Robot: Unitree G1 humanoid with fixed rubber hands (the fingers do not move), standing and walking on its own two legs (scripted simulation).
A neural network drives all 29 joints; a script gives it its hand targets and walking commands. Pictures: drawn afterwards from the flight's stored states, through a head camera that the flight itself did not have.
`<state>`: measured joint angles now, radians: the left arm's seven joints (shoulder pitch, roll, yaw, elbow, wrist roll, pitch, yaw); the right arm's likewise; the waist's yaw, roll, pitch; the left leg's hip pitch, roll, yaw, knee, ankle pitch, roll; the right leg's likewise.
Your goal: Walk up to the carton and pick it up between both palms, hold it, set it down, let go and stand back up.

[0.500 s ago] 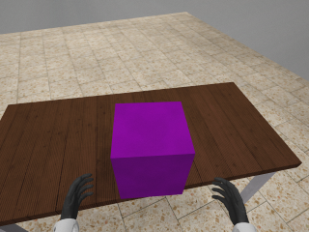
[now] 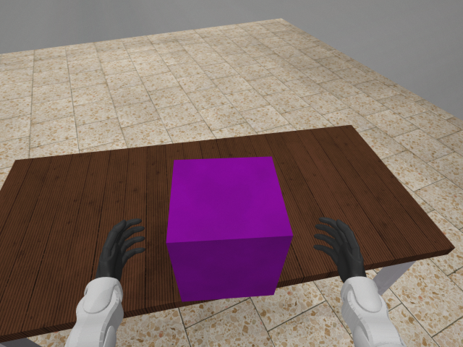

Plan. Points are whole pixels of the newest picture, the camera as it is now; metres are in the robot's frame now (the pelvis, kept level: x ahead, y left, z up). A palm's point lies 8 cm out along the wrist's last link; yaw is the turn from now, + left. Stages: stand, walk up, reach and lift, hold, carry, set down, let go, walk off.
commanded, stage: reach and lift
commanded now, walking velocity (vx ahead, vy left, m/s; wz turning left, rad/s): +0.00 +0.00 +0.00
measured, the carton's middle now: (226, 230) +0.38 +0.05 -0.05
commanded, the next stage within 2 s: none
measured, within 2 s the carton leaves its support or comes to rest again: neither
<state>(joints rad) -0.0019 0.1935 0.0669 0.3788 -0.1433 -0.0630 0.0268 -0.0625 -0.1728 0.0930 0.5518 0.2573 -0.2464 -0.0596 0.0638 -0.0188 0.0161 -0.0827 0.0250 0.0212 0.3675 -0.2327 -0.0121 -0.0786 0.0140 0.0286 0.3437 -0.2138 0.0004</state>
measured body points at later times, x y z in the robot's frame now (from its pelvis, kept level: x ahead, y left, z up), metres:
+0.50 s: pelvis -0.01 +0.00 +0.00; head +0.00 +0.01 +0.45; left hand +0.32 +0.25 +0.08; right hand +0.36 -0.16 +0.08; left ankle -0.02 +0.12 -0.75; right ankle -0.01 -0.12 -0.75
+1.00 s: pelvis -0.01 +0.00 +0.00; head +0.01 +0.00 +0.45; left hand +0.39 +0.25 +0.13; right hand +0.43 -0.15 +0.13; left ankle -0.02 +0.12 -0.75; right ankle -0.01 -0.12 -0.75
